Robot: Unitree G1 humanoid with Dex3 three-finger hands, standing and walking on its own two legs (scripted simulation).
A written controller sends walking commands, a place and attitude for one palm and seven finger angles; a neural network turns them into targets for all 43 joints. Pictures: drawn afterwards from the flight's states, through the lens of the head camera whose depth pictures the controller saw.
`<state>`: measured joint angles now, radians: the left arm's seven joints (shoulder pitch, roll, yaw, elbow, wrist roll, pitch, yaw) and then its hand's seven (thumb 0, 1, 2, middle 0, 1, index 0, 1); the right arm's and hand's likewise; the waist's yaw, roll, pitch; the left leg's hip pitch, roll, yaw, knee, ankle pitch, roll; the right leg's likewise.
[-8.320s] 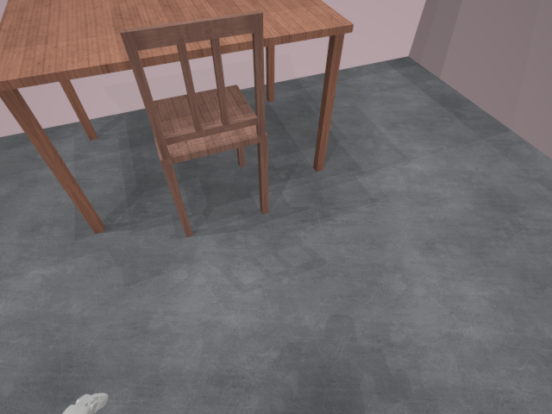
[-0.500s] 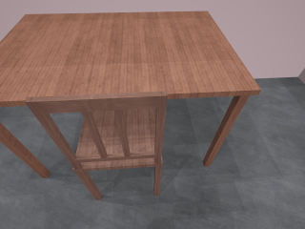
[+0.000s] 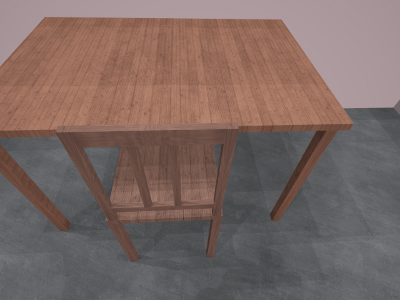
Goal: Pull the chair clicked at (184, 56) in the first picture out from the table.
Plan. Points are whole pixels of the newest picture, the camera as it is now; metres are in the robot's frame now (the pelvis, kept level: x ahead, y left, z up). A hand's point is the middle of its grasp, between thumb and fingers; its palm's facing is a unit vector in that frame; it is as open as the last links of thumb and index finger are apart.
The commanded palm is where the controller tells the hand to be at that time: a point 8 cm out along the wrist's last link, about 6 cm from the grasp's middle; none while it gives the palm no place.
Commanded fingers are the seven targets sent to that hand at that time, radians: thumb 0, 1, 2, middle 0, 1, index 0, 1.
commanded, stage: look again from close up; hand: left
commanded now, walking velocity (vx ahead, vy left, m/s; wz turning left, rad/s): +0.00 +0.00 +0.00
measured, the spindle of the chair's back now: (141, 178) +0.42 +0.19 -0.08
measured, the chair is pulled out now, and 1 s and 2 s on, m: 0.00 0.00 0.00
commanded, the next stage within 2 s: raise the hand toward the chair's back in 0.22 s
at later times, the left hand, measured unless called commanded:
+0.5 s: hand (107, 289) +0.15 +0.19 -0.05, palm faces +0.25 -0.95 -0.19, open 7.5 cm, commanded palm +0.10 +0.23 -0.07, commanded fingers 0.00 0.67 0.80 -0.18 -0.26 -0.18 -0.26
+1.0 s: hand (127, 287) +0.16 +0.15 -0.06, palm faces +0.10 -0.99 -0.07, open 11.5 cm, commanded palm +0.12 +0.22 -0.05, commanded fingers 0.00 0.08 0.55 -0.12 -0.17 -0.12 -0.17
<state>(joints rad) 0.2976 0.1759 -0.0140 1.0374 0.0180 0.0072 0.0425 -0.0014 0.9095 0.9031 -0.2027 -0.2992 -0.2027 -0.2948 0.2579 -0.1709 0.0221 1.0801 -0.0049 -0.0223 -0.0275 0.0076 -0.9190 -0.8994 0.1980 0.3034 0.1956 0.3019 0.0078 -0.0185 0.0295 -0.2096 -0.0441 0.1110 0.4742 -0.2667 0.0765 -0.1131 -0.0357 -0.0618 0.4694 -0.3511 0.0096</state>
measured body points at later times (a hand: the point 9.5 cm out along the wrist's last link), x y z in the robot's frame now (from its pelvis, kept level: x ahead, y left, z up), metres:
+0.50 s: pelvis -0.03 -0.01 -0.02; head -0.01 -0.01 +0.43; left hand +0.13 +0.24 -0.04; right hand +0.07 -0.24 -0.14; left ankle +0.00 +0.07 -0.74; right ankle -0.03 -0.10 -0.74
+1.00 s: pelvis -0.05 -0.05 -0.10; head +0.03 -0.05 +0.34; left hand +0.15 +0.21 -0.05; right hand +0.18 -0.25 -0.19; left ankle -0.01 +0.07 -0.74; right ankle -0.03 -0.10 -0.74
